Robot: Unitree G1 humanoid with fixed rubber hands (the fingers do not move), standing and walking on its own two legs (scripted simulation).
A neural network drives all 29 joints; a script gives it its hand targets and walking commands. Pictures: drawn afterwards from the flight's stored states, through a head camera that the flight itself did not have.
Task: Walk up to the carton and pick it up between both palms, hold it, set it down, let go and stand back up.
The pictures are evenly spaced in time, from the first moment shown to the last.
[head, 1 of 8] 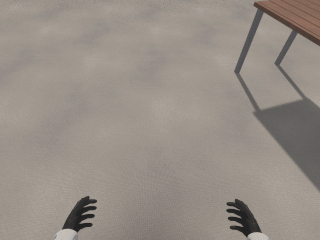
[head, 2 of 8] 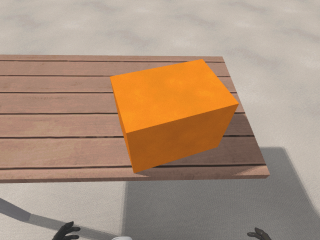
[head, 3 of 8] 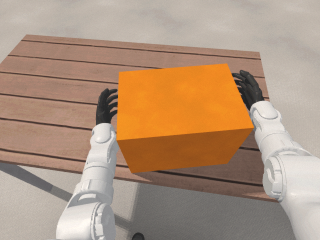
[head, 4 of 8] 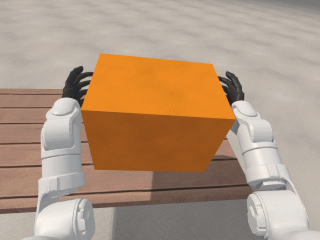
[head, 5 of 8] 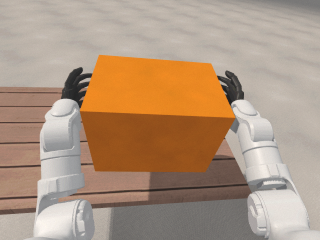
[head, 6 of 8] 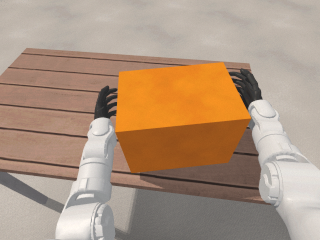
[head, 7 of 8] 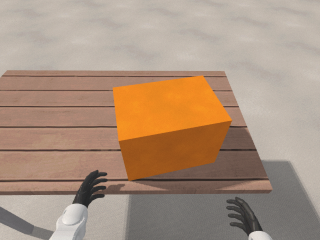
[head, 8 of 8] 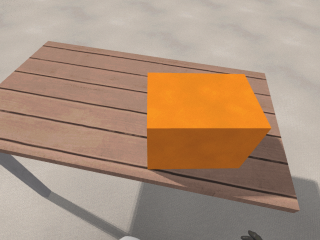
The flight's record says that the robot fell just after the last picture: no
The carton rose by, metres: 0.17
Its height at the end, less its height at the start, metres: +0.00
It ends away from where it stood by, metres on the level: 0.02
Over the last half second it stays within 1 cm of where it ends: yes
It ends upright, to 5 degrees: yes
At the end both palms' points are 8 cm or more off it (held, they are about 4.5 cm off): yes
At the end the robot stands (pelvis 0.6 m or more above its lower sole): yes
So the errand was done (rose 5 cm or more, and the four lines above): yes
